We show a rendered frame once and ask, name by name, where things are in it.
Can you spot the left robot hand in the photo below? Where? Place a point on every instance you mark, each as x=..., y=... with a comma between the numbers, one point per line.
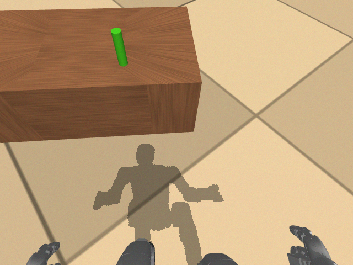
x=44, y=253

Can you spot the right robot hand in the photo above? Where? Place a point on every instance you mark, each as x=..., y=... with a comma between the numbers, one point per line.
x=314, y=248

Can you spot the can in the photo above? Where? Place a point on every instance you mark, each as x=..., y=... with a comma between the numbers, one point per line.
x=119, y=46

